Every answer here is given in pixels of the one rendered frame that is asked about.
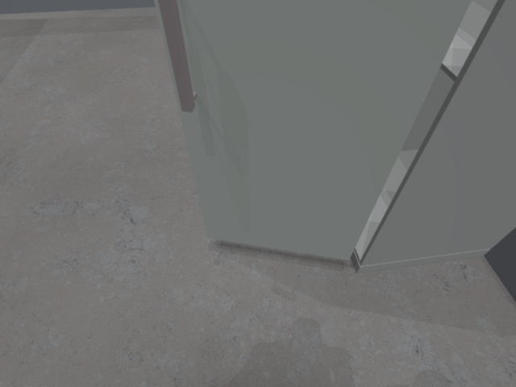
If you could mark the fridge door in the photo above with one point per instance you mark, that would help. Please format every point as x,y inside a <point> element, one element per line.
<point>303,107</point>

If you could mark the handle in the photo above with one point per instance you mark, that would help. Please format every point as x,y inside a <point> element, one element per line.
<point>174,36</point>

